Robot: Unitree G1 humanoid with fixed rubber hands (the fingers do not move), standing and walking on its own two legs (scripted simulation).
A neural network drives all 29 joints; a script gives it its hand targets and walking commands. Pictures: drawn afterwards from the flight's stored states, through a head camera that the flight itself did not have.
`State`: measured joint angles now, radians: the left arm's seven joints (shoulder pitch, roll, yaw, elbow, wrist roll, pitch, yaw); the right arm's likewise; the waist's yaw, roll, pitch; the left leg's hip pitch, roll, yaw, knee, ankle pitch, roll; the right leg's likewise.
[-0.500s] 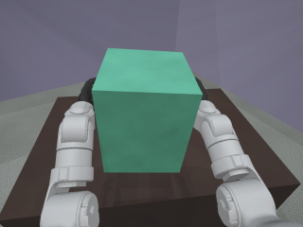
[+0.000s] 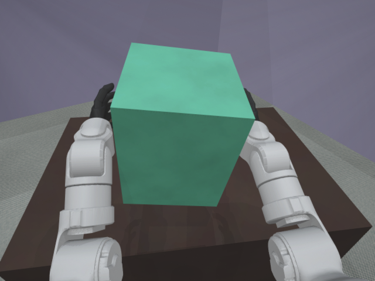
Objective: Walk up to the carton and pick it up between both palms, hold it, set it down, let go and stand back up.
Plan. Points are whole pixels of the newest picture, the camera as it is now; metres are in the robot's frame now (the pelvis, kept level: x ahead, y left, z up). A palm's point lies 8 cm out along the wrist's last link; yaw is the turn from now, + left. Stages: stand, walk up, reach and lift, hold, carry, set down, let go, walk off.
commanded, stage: hold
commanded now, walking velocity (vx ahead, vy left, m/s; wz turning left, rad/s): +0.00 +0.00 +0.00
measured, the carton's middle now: (176, 129) +0.38 -0.01 +0.20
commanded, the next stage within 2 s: set down in 1.22 s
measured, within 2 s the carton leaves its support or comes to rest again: neither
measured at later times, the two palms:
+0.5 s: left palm (104, 130) +0.37 +0.13 +0.21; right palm (247, 129) +0.37 -0.16 +0.20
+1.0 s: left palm (100, 123) +0.37 +0.14 +0.23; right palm (247, 125) +0.36 -0.15 +0.21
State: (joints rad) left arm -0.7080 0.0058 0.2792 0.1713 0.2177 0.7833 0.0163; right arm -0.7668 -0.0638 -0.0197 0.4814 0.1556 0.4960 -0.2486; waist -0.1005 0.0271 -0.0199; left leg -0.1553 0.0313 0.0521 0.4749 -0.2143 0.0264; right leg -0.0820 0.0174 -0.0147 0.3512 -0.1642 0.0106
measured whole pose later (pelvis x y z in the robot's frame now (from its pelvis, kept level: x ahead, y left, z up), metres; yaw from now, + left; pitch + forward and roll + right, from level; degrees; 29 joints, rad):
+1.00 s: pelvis +0.00 +0.00 +0.00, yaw +0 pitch -6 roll -2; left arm -0.71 0.00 0.28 0.17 0.23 0.78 0.02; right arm -0.76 -0.06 -0.02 0.49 0.16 0.50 -0.24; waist -0.10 0.02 -0.01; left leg -0.15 0.03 0.05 0.47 -0.21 0.03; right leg -0.07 0.02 -0.01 0.35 -0.16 0.01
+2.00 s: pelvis +0.01 +0.00 +0.00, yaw +0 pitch -5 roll -2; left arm -0.70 0.00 0.26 0.50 0.21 0.43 0.01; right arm -0.66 0.00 -0.12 0.64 0.16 0.13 -0.23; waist -0.10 -0.01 0.05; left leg -0.14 0.03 0.05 0.46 -0.23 0.03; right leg -0.05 0.02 -0.01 0.31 -0.16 0.01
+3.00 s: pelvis +0.03 +0.01 +0.00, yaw +0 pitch -4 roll -2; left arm -0.70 0.05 0.25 0.85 0.21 0.16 -0.01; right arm -0.59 0.12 -0.30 0.76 -0.02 -0.02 -0.21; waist -0.10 -0.02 0.05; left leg -0.14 0.02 0.05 0.45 -0.25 0.03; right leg -0.04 0.01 -0.01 0.27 -0.17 0.02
